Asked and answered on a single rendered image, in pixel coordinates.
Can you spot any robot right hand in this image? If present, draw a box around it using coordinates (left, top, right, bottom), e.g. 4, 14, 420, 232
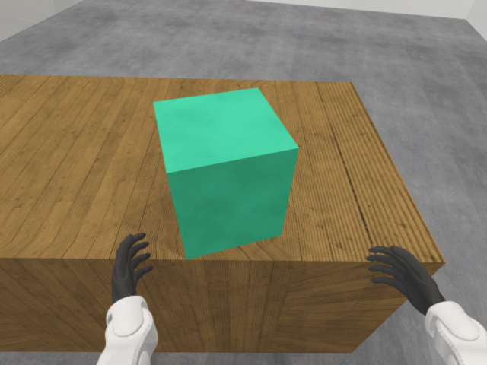
367, 246, 446, 316

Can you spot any robot left hand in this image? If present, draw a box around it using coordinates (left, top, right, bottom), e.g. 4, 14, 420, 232
112, 233, 153, 304

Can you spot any carton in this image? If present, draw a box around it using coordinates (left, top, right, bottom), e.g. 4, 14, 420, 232
153, 87, 299, 260

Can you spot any left robot forearm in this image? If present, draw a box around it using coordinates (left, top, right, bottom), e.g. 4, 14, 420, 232
97, 296, 158, 365

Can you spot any pedestal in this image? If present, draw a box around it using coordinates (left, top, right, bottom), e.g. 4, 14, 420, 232
0, 75, 446, 353

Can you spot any right robot forearm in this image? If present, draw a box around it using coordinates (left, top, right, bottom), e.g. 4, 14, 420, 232
425, 301, 487, 365

